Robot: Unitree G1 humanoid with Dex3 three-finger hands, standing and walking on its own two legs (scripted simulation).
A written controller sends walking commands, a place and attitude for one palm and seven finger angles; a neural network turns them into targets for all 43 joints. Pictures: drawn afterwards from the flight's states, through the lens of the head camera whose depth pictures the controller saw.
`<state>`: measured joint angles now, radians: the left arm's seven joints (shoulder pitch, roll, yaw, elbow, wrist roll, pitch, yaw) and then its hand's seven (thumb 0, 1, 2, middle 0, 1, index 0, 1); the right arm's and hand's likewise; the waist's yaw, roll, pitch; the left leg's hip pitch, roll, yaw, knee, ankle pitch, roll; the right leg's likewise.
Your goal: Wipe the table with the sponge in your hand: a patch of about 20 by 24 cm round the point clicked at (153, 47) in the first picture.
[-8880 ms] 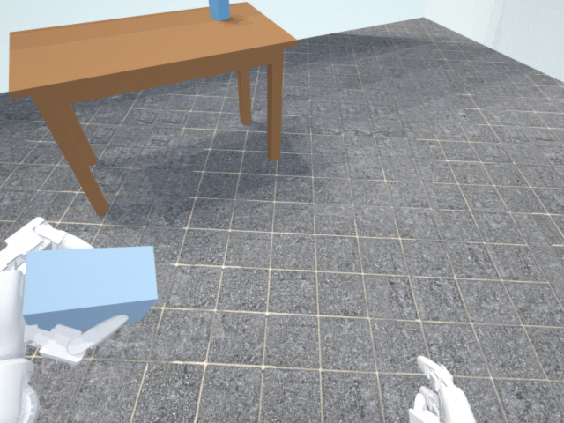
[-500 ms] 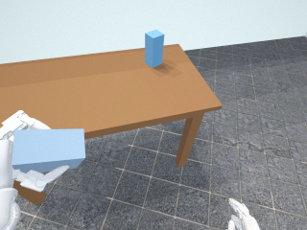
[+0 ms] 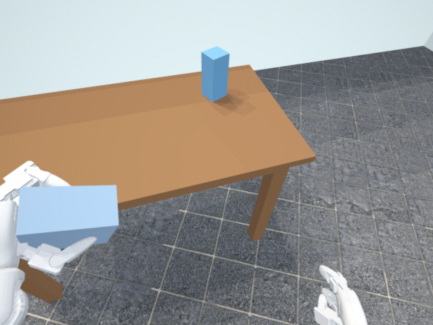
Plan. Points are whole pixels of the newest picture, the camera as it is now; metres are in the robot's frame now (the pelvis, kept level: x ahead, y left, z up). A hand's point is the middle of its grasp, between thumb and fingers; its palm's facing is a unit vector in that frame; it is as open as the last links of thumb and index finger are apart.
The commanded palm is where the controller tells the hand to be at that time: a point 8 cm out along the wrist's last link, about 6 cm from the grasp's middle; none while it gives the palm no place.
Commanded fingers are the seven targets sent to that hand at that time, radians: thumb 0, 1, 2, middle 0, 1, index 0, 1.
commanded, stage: come to a stop and stand still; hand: left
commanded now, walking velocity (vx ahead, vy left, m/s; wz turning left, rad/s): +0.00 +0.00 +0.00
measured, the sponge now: (83, 218) +0.23 +0.22 +0.13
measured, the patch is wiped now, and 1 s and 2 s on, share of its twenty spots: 0.00 0.00 0.00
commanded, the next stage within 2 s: look again from close up in 0.14 s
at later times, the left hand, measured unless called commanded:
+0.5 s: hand (48, 229) +0.20 +0.24 +0.16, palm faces +0.40 -0.84 -0.36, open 10.0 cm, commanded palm +0.14 +0.28 +0.17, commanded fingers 0.00 0.10 1.30 -1.20 -1.60 -1.20 -1.60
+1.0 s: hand (72, 198) +0.25 +0.24 +0.14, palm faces +0.38 -0.85 -0.37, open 10.0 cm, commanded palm +0.19 +0.28 +0.17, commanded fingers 0.00 0.10 1.30 -1.20 -1.60 -1.20 -1.60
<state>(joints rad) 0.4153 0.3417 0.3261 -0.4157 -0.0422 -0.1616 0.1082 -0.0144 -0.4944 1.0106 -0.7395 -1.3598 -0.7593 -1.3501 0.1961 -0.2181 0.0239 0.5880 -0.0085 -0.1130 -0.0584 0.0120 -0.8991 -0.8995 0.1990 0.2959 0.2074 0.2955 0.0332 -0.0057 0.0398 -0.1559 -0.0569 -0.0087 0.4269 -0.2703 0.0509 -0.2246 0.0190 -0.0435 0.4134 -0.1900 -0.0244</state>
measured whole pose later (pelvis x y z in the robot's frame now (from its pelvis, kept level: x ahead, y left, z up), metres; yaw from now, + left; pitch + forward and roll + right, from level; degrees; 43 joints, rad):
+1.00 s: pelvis +0.03 +0.00 -0.03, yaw +0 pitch +1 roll +0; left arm 0.42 0.37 0.34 -0.47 -0.03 -0.19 0.12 -0.01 -0.49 1.01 -0.74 -1.36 -0.76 -1.35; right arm 0.25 -0.24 -0.01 0.61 0.01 -0.08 -0.05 0.01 -0.90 -0.90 0.20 0.30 0.21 0.30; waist 0.00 -0.03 -0.01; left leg -0.24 -0.05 0.04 0.68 -0.46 0.07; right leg -0.33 0.01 -0.04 0.71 -0.40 -0.04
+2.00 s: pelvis +0.21 +0.05 +0.00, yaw -4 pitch +0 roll -1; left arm 0.45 0.39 0.35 -0.57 -0.03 -0.15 0.10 -0.01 -0.49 1.01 -0.74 -1.36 -0.76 -1.35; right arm 0.19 -0.12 0.06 0.56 -0.02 -0.12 -0.02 0.01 -0.90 -0.90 0.20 0.30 0.21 0.30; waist 0.00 -0.03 0.08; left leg -0.26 0.08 0.10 0.47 -0.19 -0.02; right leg -0.19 0.00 -0.08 0.45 -0.24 -0.01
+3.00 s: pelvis +0.14 +0.12 -0.01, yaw -1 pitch -3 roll -3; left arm 0.32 0.39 0.39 -0.52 0.01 -0.23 0.07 -0.02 -0.49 1.02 -0.74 -1.36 -0.76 -1.35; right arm 0.21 -0.16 0.01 0.62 -0.01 -0.20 -0.01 0.01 -0.90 -0.90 0.20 0.30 0.21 0.30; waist 0.04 -0.04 0.12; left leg -0.37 -0.03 0.02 0.51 -0.13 0.07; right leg -0.25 0.03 -0.02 0.64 -0.40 -0.01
